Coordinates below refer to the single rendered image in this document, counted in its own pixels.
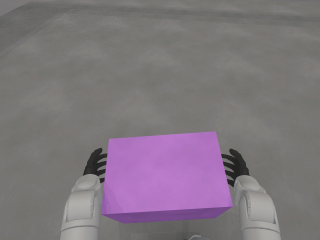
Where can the left robot forearm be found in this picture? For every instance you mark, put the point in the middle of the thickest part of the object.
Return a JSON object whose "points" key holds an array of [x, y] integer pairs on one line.
{"points": [[81, 217]]}

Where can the carton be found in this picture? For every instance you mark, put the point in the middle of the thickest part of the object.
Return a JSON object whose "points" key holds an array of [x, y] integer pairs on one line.
{"points": [[165, 178]]}

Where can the left robot hand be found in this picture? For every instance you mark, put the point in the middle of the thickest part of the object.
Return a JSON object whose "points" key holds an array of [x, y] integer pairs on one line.
{"points": [[92, 165]]}

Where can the right robot forearm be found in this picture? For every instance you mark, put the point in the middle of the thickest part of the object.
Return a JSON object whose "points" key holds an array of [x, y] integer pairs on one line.
{"points": [[257, 212]]}

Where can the right robot hand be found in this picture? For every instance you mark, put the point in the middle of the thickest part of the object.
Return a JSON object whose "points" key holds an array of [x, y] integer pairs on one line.
{"points": [[238, 166]]}

